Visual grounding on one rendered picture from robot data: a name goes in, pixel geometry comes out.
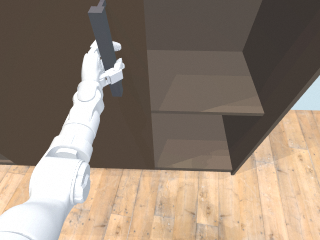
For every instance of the left robot hand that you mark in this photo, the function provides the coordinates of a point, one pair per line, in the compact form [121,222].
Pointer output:
[93,68]

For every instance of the robot left forearm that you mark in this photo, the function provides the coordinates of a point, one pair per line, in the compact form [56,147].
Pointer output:
[80,127]

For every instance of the left robot upper arm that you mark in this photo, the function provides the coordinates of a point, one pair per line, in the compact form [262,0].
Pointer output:
[58,184]

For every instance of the handle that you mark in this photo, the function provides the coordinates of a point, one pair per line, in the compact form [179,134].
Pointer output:
[100,26]

